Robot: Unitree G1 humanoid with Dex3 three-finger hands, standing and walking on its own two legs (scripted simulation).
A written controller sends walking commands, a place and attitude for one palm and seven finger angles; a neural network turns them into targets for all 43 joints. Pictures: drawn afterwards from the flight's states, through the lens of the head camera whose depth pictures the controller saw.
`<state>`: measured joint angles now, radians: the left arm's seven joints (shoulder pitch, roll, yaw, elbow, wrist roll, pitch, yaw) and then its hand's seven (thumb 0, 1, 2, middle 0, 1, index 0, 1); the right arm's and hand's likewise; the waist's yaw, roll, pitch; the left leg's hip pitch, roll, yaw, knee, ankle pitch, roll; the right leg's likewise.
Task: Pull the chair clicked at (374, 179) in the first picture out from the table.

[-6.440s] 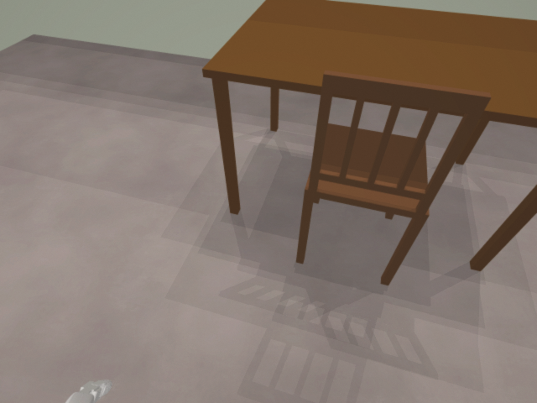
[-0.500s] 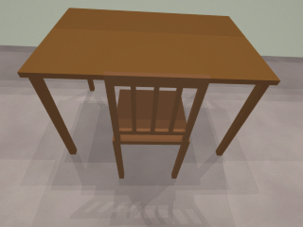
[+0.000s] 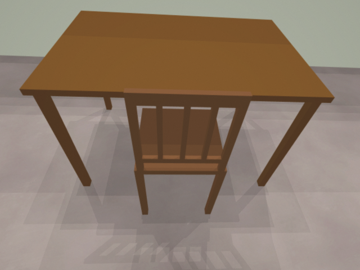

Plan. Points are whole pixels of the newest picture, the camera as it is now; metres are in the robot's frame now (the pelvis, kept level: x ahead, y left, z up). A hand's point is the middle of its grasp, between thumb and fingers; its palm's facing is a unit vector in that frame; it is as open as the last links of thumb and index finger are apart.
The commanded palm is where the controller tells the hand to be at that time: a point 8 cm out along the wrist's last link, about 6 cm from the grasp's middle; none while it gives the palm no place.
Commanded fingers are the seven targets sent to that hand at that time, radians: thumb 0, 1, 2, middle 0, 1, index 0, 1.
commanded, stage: look again from close up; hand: left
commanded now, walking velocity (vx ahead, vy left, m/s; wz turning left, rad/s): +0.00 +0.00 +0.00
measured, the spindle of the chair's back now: (184, 134) +0.57 +0.02 -0.09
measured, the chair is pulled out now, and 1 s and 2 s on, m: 0.00 0.00 0.00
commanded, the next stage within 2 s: shuffle to correct the standing spot in 1.88 s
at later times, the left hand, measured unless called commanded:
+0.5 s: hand out of the picture -0.02 +0.14 -0.18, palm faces +0.04 -0.99 -0.12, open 7.4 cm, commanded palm none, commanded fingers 0.00 0.90 0.90 -0.20 -0.30 -0.20 -0.30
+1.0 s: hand out of the picture -0.02 +0.14 -0.18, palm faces +0.04 -0.99 -0.13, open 7.4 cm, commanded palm none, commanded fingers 0.00 0.90 0.90 -0.20 -0.30 -0.20 -0.30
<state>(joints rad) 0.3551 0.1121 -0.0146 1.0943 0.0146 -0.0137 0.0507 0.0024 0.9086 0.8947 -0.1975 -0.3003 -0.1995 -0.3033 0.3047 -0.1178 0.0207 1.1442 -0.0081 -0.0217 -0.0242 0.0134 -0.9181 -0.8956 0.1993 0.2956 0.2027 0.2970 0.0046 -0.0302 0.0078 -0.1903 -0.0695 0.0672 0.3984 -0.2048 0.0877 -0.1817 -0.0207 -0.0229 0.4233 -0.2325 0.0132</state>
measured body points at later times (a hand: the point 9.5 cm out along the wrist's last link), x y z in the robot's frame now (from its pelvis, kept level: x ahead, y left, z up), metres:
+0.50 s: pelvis +0.01 +0.00 +0.00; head +0.01 +0.02 +0.45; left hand -0.02 +0.20 -0.17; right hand -0.01 -0.20 -0.16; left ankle +0.01 +0.06 -0.74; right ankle +0.00 -0.13 -0.74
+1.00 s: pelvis +0.02 +0.00 +0.00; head +0.02 +0.01 +0.45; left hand -0.02 +0.19 -0.17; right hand -0.01 -0.20 -0.16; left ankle +0.01 +0.06 -0.74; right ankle +0.00 -0.13 -0.74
